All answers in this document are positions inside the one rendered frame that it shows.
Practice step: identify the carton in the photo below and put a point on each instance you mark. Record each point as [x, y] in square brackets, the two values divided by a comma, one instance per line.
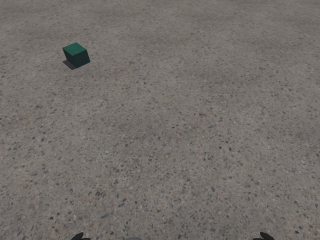
[76, 54]

